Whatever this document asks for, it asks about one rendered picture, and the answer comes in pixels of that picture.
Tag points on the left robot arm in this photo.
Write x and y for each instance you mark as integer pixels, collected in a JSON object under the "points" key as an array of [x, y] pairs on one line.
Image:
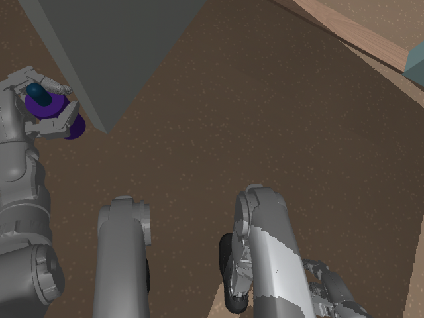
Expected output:
{"points": [[30, 274]]}

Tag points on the left robot hand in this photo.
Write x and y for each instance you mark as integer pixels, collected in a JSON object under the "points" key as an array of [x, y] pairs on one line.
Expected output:
{"points": [[17, 123]]}

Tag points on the right robot foot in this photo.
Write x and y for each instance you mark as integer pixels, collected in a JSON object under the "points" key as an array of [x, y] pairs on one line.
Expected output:
{"points": [[234, 304]]}

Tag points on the right robot arm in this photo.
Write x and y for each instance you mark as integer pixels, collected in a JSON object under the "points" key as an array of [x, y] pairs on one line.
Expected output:
{"points": [[350, 309]]}

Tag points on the right robot hand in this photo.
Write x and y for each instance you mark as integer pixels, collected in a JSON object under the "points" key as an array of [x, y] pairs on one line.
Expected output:
{"points": [[330, 293]]}

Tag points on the bottle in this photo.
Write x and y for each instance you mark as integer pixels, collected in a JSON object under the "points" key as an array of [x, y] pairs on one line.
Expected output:
{"points": [[45, 105]]}

